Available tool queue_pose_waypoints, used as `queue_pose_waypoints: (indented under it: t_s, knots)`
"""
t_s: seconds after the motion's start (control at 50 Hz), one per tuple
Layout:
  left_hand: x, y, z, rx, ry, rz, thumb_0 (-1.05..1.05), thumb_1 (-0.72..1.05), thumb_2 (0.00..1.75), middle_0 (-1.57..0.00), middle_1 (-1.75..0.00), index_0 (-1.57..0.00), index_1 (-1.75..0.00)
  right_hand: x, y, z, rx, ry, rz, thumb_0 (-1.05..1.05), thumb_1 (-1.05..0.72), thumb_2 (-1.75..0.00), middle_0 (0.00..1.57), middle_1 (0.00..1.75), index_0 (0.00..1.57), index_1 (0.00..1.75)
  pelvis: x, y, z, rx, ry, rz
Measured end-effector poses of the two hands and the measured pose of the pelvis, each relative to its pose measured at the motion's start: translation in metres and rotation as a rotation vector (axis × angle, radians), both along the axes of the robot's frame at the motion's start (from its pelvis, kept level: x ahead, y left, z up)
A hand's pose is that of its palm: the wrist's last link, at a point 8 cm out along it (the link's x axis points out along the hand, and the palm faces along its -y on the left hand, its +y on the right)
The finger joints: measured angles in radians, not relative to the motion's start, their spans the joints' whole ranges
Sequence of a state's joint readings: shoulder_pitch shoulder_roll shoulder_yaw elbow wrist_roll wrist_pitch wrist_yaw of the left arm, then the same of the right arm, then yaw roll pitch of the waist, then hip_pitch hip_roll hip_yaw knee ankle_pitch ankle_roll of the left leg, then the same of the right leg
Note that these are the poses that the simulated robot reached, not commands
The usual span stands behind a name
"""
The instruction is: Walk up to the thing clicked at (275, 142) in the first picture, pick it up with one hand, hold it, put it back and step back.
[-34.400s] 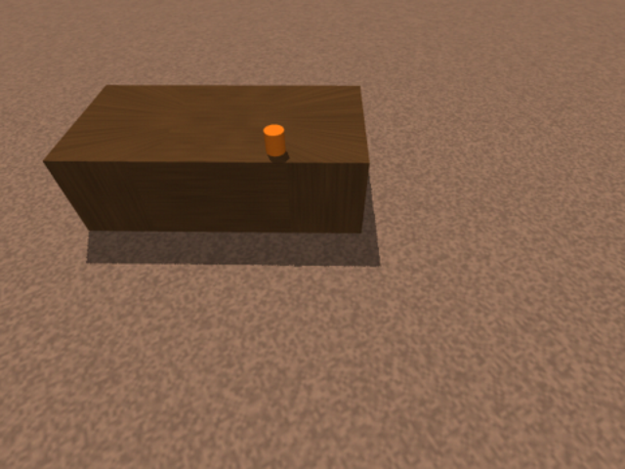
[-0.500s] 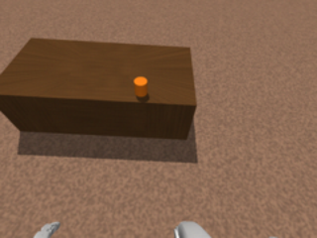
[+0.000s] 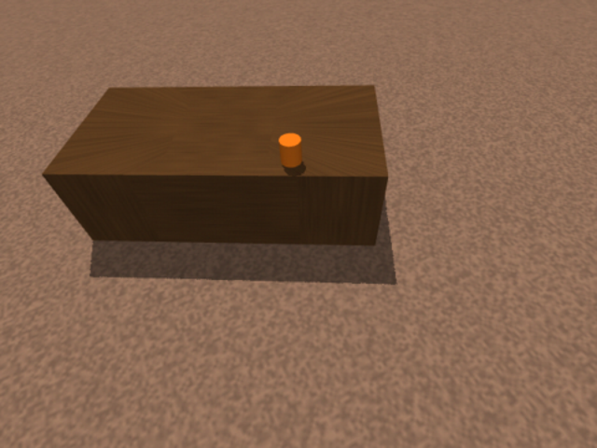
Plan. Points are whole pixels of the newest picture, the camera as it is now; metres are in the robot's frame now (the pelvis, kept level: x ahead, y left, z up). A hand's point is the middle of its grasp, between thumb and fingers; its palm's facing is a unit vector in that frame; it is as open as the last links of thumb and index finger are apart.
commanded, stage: step back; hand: left
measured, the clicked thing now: (290, 150) +1.10 +0.10 -0.32
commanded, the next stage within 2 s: stand in 0.90 s
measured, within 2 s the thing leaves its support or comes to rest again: neither
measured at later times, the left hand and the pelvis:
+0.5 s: hand out of the picture +0.11 +0.23 -0.13, palm faces -0.02 -0.94 -0.35, open 7.4 cm; pelvis +0.02 -0.03 +0.01, yaw -2 degrees
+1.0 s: hand out of the picture +0.15 +0.23 -0.14, palm faces -0.04 -0.94 -0.35, open 7.4 cm; pelvis +0.06 -0.03 +0.01, yaw -2 degrees
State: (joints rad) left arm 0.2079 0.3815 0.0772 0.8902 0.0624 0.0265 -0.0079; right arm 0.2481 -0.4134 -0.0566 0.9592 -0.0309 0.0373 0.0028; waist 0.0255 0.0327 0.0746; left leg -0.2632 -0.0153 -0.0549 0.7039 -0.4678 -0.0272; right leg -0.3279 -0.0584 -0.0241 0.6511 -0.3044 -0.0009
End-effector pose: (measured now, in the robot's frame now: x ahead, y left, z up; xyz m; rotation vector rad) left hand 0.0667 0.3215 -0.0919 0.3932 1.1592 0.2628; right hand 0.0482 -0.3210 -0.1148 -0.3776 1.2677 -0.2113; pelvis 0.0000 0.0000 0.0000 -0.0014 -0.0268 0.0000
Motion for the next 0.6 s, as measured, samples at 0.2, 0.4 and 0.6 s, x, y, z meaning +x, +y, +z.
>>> queue_pose_waypoints:
  t_s: [0.2, 0.4, 0.6]
  knots:
    - [0.003, 0.001, -0.012, -0.097, 0.0, -0.016, 0.01, 0.9, 0.9, -0.21, -0.3, -0.2, -0.3, -0.037, 0.016, 0.029, -0.028, -0.037, -0.035, 0.01, -0.9, -0.9, 0.2, 0.3, 0.21, 0.3, -0.008, 0.005, 0.012, 0.016, -0.027, -0.017]
    - [0.029, -0.04, -0.014, -0.09, 0.013, -0.056, 0.01, 0.9, 0.9, -0.21, -0.3, -0.2, -0.3, -0.005, -0.026, 0.014, -0.03, -0.075, -0.056, 0.01, -0.9, -0.9, 0.2, 0.3, 0.21, 0.3, 0.012, -0.023, 0.003, -0.021, -0.021, -0.037]
    - [0.041, -0.047, -0.007, -0.081, -0.008, -0.011, 0.01, 0.9, 0.9, -0.21, -0.3, -0.2, -0.3, 0.058, -0.018, 0.011, 0.006, -0.094, 0.027, 0.01, -0.9, -0.9, 0.2, 0.3, 0.21, 0.3, 0.037, -0.027, 0.007, 0.005, -0.01, -0.017]
